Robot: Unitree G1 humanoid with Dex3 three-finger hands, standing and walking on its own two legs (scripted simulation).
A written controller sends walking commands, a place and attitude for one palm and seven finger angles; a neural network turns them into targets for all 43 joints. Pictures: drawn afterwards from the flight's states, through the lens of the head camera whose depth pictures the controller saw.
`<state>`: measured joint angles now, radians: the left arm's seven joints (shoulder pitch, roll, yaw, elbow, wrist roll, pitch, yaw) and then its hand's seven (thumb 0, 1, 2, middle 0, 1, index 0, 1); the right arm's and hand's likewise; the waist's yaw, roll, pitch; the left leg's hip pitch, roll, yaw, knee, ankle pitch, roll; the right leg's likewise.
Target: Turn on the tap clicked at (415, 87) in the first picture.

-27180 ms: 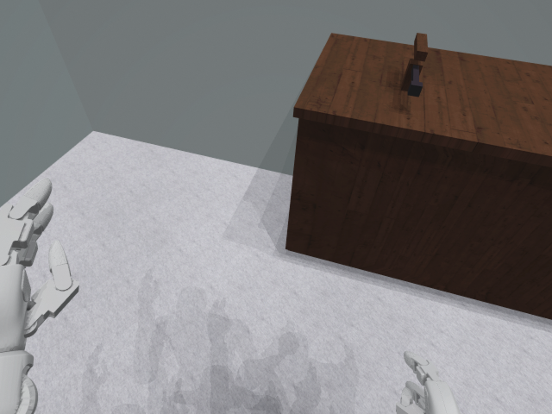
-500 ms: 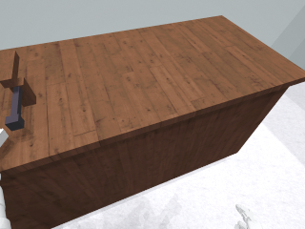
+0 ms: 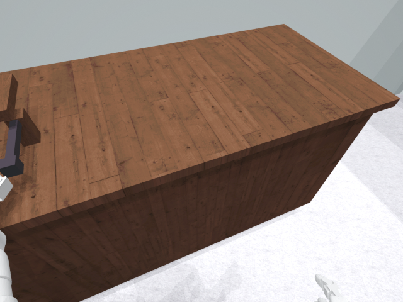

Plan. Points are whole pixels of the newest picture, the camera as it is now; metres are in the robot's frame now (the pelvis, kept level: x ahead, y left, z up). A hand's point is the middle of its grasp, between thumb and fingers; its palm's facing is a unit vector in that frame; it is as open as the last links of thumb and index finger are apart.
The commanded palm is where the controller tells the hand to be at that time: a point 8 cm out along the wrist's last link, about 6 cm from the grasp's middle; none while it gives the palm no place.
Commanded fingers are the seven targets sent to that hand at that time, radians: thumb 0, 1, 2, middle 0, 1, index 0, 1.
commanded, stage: push the lever round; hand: left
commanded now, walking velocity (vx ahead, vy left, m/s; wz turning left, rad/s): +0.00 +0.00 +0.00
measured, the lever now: (11, 166) +0.31 +0.39 +0.11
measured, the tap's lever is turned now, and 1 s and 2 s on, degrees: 0 30 57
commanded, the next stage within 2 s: none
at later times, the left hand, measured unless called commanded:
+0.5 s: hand (29, 176) +0.30 +0.35 +0.10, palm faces +0.74 -0.67 -0.05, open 7.8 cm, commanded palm +0.25 +0.36 +0.11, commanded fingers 0.00 0.90 0.90 -0.15 -0.15 -0.15 -0.15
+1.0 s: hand (57, 160) +0.34 +0.31 +0.11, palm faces +0.80 -0.59 -0.06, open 7.8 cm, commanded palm +0.29 +0.33 +0.11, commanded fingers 0.00 0.90 0.90 -0.15 -0.15 -0.15 -0.15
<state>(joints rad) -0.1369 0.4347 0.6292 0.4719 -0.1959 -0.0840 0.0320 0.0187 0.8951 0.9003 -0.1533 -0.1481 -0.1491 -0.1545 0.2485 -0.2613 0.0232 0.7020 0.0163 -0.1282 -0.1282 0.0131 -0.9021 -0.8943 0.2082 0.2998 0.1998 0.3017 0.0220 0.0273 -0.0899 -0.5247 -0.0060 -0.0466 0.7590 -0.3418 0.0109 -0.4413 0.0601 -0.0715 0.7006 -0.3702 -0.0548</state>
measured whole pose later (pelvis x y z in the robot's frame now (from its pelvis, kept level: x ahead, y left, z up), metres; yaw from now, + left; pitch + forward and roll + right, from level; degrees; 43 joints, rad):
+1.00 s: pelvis +0.00 +0.00 +0.00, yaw +1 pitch +5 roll -1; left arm -0.28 0.21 0.43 0.41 -0.04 -0.03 0.52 0.02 0.90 0.90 -0.15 -0.15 -0.15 -0.15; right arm 0.20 -0.23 0.02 0.75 -0.03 -0.07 -0.11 0.01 -0.90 -0.89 0.21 0.30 0.20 0.30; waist 0.00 0.04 -0.10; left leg -0.50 -0.02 -0.05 0.72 -0.32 0.01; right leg -0.42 0.05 -0.08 0.68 -0.36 -0.06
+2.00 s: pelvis +0.00 -0.01 +0.00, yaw +2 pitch +9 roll -1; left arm -0.63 0.16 0.49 0.75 0.10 0.00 0.83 0.02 0.91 0.91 -0.15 -0.15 -0.15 -0.15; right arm 0.25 -0.22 -0.03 0.82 -0.07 0.00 -0.02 0.01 -0.90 -0.89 0.21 0.30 0.20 0.30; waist -0.04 0.04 -0.14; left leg -0.59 -0.02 -0.07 0.77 -0.33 0.00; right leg -0.51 0.05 -0.10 0.73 -0.38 -0.07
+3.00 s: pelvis +0.02 -0.01 +0.00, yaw +1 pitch +10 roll -1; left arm -0.73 0.26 0.58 0.92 0.13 -0.05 0.82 0.02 0.90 0.90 -0.15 -0.15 -0.15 -0.15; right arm 0.32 -0.23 -0.03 0.81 -0.08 0.03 0.02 0.01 -0.91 -0.89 0.21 0.30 0.20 0.30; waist -0.09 0.04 -0.14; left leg -0.58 -0.01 -0.06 0.74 -0.34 0.01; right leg -0.49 0.06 -0.08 0.68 -0.38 -0.06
